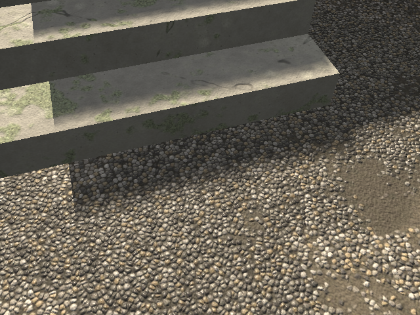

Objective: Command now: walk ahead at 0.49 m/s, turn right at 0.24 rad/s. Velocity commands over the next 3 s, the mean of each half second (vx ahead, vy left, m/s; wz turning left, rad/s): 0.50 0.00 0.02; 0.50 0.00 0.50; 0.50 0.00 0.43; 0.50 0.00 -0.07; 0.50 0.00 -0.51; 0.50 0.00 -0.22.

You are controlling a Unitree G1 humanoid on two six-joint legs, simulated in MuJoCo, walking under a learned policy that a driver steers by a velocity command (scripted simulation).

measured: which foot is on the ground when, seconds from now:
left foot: down 0.00-0.34, up 0.36-0.88, down 0.90-1.00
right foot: up 0.00-0.32, down 0.34-0.92, up 0.94-1.00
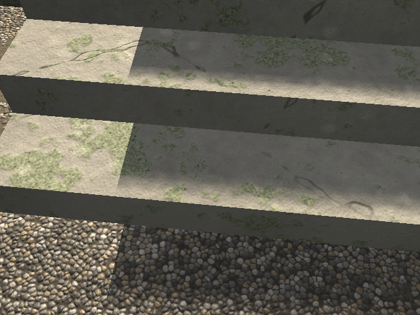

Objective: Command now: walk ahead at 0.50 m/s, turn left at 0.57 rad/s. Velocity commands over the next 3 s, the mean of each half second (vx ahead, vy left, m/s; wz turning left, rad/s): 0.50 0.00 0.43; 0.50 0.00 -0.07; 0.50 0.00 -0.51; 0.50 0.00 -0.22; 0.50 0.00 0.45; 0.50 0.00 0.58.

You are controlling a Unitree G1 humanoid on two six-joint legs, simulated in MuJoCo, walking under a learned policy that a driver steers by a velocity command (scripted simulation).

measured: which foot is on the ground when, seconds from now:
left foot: down 0.00-0.44, up 0.46-0.86, down 0.88-1.00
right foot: up 0.00-0.40, down 0.42-0.88, up 0.90-1.00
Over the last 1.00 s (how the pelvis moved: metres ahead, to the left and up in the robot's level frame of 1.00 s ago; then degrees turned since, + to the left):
0.52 0.02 -0.02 21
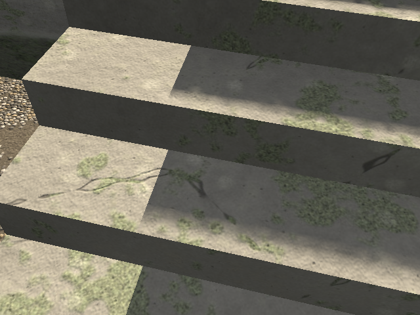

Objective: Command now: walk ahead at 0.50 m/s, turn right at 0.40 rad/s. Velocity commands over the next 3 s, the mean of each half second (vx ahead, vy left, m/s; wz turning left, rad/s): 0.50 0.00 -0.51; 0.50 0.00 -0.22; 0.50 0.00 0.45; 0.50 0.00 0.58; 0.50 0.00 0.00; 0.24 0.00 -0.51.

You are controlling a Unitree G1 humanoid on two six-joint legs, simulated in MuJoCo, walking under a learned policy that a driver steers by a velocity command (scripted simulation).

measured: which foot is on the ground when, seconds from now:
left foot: down 0.00-0.46, up 0.48-0.92, down 0.94-1.00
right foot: up 0.00-0.42, down 0.44-0.98, up 1.00-1.00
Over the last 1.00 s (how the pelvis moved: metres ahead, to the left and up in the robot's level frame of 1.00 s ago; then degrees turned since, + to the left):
0.46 0.02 0.02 7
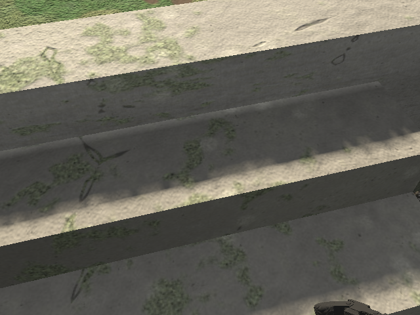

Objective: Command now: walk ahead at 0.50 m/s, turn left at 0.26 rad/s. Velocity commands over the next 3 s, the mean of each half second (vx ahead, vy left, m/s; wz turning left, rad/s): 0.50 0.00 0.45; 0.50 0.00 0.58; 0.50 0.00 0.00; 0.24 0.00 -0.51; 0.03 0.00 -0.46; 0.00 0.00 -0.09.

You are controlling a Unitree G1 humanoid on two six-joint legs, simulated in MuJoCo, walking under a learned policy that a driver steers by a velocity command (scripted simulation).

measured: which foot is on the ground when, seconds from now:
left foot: down 0.00-0.42, up 0.44-0.92, down 0.94-1.00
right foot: up 0.00-0.36, down 0.38-1.00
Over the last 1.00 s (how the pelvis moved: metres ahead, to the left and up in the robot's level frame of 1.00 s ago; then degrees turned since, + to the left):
0.50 -0.21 0.25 -23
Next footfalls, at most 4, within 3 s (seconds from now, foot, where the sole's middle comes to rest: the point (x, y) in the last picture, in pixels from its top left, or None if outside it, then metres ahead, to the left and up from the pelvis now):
0.38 right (263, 293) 0.46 -0.11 -0.48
0.94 left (114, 184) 0.68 0.24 -0.30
1.44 right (128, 44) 1.01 0.20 -0.12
2.02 left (48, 15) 1.18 0.46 -0.12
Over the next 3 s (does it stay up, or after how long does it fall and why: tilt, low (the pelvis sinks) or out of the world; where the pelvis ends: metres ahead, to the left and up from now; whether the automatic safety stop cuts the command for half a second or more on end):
stays up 1.06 0.31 0.65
